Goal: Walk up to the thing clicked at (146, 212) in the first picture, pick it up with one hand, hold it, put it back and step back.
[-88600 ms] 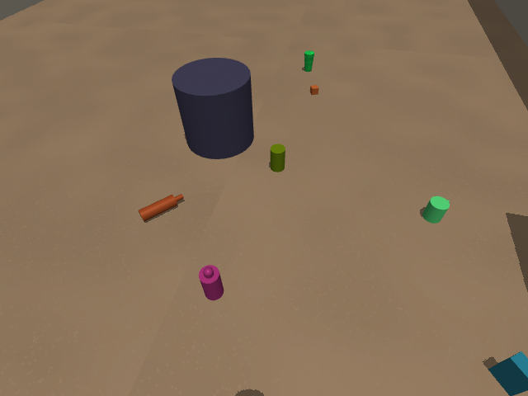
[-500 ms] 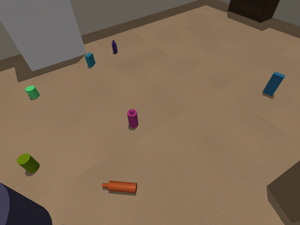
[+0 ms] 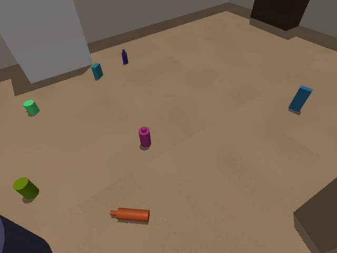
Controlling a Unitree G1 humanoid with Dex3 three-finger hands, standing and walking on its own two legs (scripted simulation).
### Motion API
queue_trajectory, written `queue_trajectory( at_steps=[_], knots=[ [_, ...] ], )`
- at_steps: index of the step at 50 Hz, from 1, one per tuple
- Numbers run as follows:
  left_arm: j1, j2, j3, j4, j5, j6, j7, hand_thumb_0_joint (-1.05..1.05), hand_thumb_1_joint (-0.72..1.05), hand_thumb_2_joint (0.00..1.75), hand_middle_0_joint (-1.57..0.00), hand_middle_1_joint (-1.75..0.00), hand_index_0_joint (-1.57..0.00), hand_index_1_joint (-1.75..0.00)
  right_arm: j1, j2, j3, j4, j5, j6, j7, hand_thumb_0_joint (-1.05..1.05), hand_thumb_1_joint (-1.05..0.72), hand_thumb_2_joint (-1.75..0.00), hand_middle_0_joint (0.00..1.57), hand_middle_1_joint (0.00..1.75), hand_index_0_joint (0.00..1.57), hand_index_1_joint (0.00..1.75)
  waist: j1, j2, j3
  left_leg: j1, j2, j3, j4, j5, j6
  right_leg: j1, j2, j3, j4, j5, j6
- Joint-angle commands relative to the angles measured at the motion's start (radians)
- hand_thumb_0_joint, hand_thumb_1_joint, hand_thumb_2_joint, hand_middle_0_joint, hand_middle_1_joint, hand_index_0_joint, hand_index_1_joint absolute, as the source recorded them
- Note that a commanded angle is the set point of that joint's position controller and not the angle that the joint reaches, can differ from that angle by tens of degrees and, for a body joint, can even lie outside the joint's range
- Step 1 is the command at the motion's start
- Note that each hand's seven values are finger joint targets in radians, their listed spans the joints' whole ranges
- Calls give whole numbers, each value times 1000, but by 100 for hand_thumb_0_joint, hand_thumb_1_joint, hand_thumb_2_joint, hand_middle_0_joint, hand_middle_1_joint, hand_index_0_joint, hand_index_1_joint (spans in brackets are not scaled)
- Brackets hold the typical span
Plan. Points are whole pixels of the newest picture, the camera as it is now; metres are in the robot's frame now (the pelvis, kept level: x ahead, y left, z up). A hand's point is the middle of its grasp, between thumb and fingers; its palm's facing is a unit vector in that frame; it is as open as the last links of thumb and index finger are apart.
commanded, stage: walk up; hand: left
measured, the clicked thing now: (129, 214) +0.47 +0.27 -0.75
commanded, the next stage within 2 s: stand in 0.50 s
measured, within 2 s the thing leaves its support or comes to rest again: neither
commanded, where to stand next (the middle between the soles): +0.09 +0.01 m, yaw +1 degrees
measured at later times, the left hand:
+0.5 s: hand out of the picture +0.08 +0.26 -0.16, palm faces -0.02 -0.94 -0.33, open 7.3 cm
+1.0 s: hand out of the picture +0.08 +0.26 -0.15, palm faces -0.03 -0.94 -0.34, open 7.3 cm
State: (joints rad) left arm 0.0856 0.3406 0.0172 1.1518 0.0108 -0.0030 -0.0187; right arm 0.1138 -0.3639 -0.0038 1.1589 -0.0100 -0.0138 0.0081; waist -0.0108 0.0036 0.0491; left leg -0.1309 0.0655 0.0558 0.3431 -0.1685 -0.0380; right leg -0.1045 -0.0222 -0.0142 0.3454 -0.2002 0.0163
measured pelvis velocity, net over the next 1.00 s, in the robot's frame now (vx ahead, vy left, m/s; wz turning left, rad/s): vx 0.01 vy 0.01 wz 0.00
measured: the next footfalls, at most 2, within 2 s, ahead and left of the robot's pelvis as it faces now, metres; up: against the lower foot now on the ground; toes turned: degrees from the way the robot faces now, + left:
none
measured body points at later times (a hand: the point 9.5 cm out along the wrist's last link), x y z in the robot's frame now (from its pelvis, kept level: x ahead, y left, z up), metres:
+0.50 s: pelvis +0.01 +0.01 +0.00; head +0.01 +0.01 +0.45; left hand +0.08 +0.31 -0.13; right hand +0.09 -0.29 -0.13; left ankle +0.01 +0.14 -0.75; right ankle -0.01 -0.13 -0.75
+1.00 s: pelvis +0.01 +0.01 +0.00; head +0.01 +0.01 +0.45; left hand +0.08 +0.31 -0.13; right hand +0.09 -0.29 -0.13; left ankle +0.01 +0.14 -0.75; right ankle -0.01 -0.13 -0.75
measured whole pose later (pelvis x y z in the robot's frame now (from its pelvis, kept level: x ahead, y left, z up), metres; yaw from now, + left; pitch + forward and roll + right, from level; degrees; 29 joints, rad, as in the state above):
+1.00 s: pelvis +0.01 +0.01 +0.00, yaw +0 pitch -2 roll +0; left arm 0.12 0.35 0.00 1.13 0.01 -0.01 -0.01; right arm 0.10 -0.35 0.00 1.14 -0.01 -0.01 0.01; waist 0.00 0.00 0.04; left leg -0.12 0.05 0.06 0.32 -0.17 -0.03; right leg -0.09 -0.04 -0.01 0.32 -0.20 0.03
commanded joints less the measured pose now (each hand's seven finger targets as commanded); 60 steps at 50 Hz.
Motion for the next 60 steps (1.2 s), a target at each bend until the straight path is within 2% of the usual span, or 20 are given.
queue_trajectory(
  at_steps=[1, 6, 19, 24, 25, 27, 29, 33, 39, 45, 46, 48, 51, 54, 60],
  knots=[
    [-63, 223, 37, -65, -3, -22, 19, 0, 90, 90, -20, -30, -20, -30, -52, -204, -40, -66, 3, -26, -13, 0, -90, -90, 20, 30, 20, 30, 2, -11, -78, 51, 72, -74, -42, 109, 49, -30, -100, 90, -76, 131, -40],
    [-58, 221, 35, -61, 1, -21, 18, 0, 90, 90, -20, -30, -20, -30, -63, -205, -39, -68, 1, -24, -13, 0, -90, -90, 20, 30, 20, 30, 6, -6, -62, 33, 72, -80, -56, 83, 52, -28, -97, 85, -81, 121, -34],
    [-41, 214, 32, -61, 2, -20, 20, 0, 90, 90, -20, -30, -20, -30, -68, -201, -45, -75, 3, -23, -14, 0, -90, -90, 20, 30, 20, 30, 7, -15, -76, 57, 74, -82, -57, 134, 52, -26, -93, 75, -74, 147, -29],
    [-40, 216, 31, -71, 1, -21, 21, 0, 90, 90, -20, -30, -20, -30, -67, -200, -45, -74, 1, -21, -12, 0, -90, -90, 20, 30, 20, 30, 6, -7, -74, 55, 72, -79, -61, 123, 49, -23, -97, 79, -78, 154, -27],
    [-42, 228, 29, -74, -2, -24, 25, 0, 90, 90, -20, -30, -20, -30, -73, -196, -42, -77, -3, -18, -12, 0, -90, -90, 20, 30, 20, 30, 5, -12, -63, 41, 84, -86, -68, 127, 46, -21, -109, 74, -80, 138, -29],
    [-36, 226, 27, -73, -2, -28, 28, 0, 90, 90, -20, -30, -20, -30, -75, -193, -40, -79, -2, -17, -12, 0, -90, -90, 20, 30, 20, 30, 7, -11, -74, 52, 86, -87, -63, 163, 50, -14, -112, 75, -77, 175, -28],
    [-25, 222, 26, -73, -2, -29, 26, 0, 90, 90, -20, -30, -20, -30, -71, -199, -40, -77, -2, -16, -11, 0, -90, -90, 20, 30, 20, 30, 8, -2, -76, 56, 83, -81, -66, 136, 50, -19, -113, 78, -85, 150, -25],
    [-26, 224, 25, -78, -1, -31, 27, 0, 90, 90, -20, -30, -20, -30, -69, -202, -40, -78, 0, -17, -11, 0, -90, -90, 20, 30, 20, 30, 8, 1, -108, 69, 89, -84, -53, 188, 55, 13, -120, 76, -72, 206, -28],
    [-24, 231, 25, -77, -3, -28, 28, 0, 90, 90, -20, -30, -20, -30, -65, -193, -35, -78, -1, -16, -10, 0, -90, -90, 20, 30, 20, 30, 6, -10, -78, 54, 84, -88, -70, 151, 49, -6, -115, 68, -77, 154, -29],
    [-18, 229, 23, -83, -1, -28, 27, 0, 90, 90, -20, -30, -20, -30, -70, -204, -37, -79, -1, -17, -11, 0, -90, -90, 20, 30, 20, 30, 8, 5, -84, 62, 87, -87, -66, 146, 49, -6, -118, 74, -81, 154, -30],
    [-14, 227, 21, -83, 0, -28, 27, 0, 90, 90, -20, -30, -20, -30, -73, -202, -37, -81, 0, -17, -10, 0, -90, -90, 20, 30, 20, 30, 10, 2, -85, 69, 89, -88, -59, 172, 51, -8, -118, 71, -76, 178, -29],
    [-10, 227, 21, -80, -2, -27, 27, 0, 90, 90, -20, -30, -20, -30, -66, -200, -35, -76, 0, -16, -10, 0, -90, -90, 20, 30, 20, 30, 9, -3, -65, 55, 83, -86, -72, 133, 47, -19, -116, 74, -88, 146, -27],
    [-15, 231, 21, -81, -2, -29, 27, 0, 90, 90, -20, -30, -20, -30, -63, -196, -36, -77, -1, -14, -9, 0, -90, -90, 20, 30, 20, 30, 5, -17, -68, 52, 83, -86, -72, 133, 48, -15, -115, 68, -86, 137, -27],
    [-8, 226, 22, -82, -2, -25, 25, 0, 90, 90, -20, -30, -20, -30, -62, -204, -37, -77, -3, -15, -10, 0, -90, -90, 20, 30, 20, 30, 9, 13, -75, 51, 81, -82, -75, 102, 49, -16, -116, 76, -90, 115, -30],
    [-1, 228, 20, -84, 1, -29, 28, 0, 90, 90, -20, -30, -20, -30, -62, -201, -38, -77, 0, -15, -9, 0, -90, -90, 20, 30, 20, 30, 9, -14, -77, 68, 86, -89, -65, 144, 49, -23, -116, 70, -85, 146, -27]
  ],
)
